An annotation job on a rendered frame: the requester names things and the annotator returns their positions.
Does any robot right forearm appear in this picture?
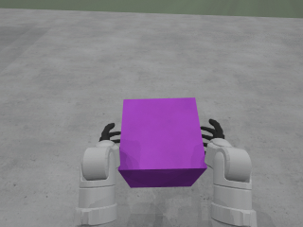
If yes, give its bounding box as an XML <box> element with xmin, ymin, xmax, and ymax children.
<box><xmin>204</xmin><ymin>138</ymin><xmax>258</xmax><ymax>227</ymax></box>

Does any left robot hand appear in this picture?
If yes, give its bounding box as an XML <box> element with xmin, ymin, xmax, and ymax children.
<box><xmin>99</xmin><ymin>123</ymin><xmax>121</xmax><ymax>149</ymax></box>

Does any carton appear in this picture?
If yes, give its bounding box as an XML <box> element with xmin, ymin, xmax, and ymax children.
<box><xmin>117</xmin><ymin>97</ymin><xmax>207</xmax><ymax>188</ymax></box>

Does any right robot hand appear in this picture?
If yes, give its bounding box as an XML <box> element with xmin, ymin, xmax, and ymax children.
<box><xmin>200</xmin><ymin>118</ymin><xmax>225</xmax><ymax>154</ymax></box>

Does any robot left forearm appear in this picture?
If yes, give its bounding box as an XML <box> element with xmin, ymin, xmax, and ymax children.
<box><xmin>73</xmin><ymin>140</ymin><xmax>120</xmax><ymax>227</ymax></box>

